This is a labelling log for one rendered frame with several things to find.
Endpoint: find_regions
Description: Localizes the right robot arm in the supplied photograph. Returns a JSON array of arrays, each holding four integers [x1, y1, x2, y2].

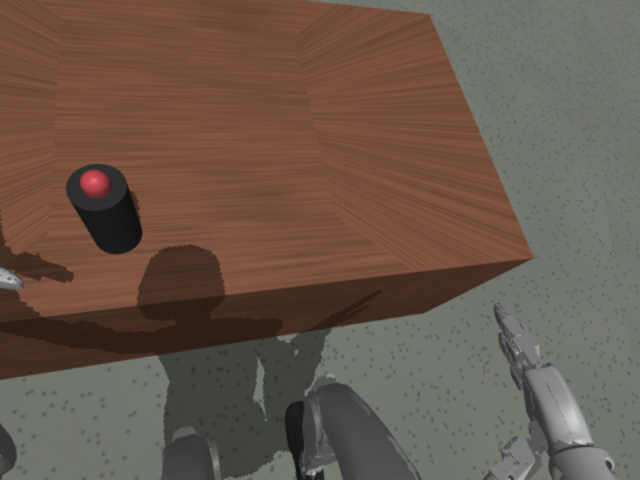
[[548, 445, 624, 480]]

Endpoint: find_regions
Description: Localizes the right robot foot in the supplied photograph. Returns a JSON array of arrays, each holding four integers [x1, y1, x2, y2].
[[285, 401, 324, 480]]

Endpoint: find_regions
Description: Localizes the left robot arm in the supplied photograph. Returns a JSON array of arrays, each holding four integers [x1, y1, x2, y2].
[[0, 424, 17, 480]]

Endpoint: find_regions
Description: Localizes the left robot hand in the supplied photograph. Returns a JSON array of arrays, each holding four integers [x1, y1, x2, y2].
[[0, 266, 24, 290]]

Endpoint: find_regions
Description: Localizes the bottle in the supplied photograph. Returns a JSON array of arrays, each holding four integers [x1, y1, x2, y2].
[[66, 164, 142, 254]]

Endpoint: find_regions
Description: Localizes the right robot hand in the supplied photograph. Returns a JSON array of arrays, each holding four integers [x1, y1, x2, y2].
[[483, 303, 595, 480]]

